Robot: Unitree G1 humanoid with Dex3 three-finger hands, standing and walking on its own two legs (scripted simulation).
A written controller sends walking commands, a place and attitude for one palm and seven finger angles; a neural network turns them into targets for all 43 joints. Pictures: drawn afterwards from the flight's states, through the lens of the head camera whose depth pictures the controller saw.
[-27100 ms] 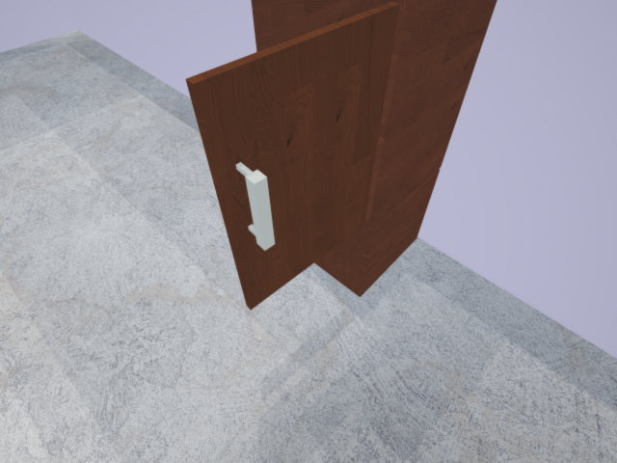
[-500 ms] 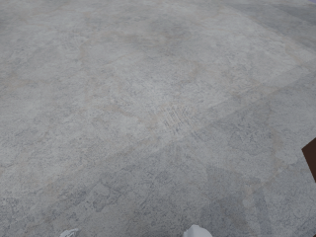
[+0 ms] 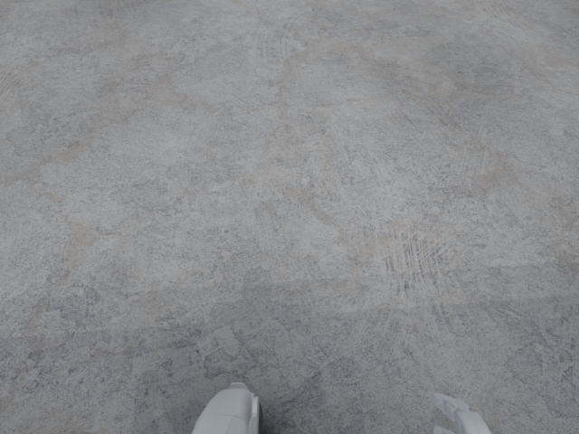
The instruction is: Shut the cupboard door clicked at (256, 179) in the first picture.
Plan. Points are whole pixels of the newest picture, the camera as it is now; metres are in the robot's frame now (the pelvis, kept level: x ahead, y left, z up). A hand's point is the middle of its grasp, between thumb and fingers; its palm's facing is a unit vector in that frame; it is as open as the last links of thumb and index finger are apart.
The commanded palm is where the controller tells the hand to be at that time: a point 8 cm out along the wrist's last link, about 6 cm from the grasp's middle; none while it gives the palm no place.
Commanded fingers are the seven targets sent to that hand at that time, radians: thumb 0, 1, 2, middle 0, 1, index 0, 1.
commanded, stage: walk to a spot facing it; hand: left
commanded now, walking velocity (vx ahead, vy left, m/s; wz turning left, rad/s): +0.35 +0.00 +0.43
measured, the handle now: out of the picture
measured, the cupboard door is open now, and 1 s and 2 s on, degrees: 55 55 55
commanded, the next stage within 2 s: turn to face it in 0.32 s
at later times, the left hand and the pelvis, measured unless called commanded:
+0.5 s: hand (195, 289) +0.34 +0.21 -0.15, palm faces +0.07 -0.97 -0.21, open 7.4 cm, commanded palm none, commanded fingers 0.00 0.90 0.90 -0.20 -0.30 -0.20 -0.30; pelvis +0.22 +0.01 +0.00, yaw +7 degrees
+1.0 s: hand (190, 280) +0.38 +0.24 -0.18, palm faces +0.00 -0.98 -0.20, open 7.3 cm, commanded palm none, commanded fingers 0.00 0.90 0.90 -0.20 -0.30 -0.20 -0.30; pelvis +0.32 +0.04 -0.01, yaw -6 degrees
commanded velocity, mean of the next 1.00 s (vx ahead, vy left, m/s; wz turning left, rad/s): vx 0.11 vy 0.00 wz -0.26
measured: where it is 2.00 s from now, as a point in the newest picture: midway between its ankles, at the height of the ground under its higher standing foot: (285, 363)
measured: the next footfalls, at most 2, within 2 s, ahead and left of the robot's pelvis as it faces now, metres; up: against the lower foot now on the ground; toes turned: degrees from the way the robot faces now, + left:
left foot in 0.08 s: +0.16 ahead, +0.11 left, +0.00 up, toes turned +9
right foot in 0.52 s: +0.36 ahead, -0.09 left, +0.00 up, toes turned +2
